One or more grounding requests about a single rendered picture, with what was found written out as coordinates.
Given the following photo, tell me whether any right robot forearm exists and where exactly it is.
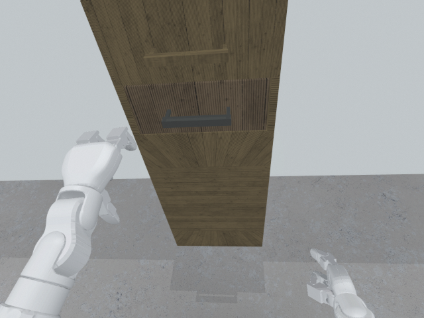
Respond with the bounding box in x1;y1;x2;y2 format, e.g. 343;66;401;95
333;293;375;318

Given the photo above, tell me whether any drawer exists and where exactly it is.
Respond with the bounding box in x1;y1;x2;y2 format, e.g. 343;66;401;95
124;78;270;134

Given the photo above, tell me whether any left robot forearm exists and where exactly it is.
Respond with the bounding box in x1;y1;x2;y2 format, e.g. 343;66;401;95
0;185;103;318

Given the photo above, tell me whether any right robot hand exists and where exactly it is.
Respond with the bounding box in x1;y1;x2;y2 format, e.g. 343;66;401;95
307;248;357;307

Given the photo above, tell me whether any left robot hand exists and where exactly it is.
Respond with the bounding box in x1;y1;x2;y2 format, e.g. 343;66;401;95
62;127;137;225

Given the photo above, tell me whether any handle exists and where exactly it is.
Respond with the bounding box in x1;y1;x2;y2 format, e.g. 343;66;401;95
161;107;231;128
143;49;229;68

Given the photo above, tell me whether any cabinet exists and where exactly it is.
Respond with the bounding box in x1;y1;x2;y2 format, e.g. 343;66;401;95
80;0;288;246

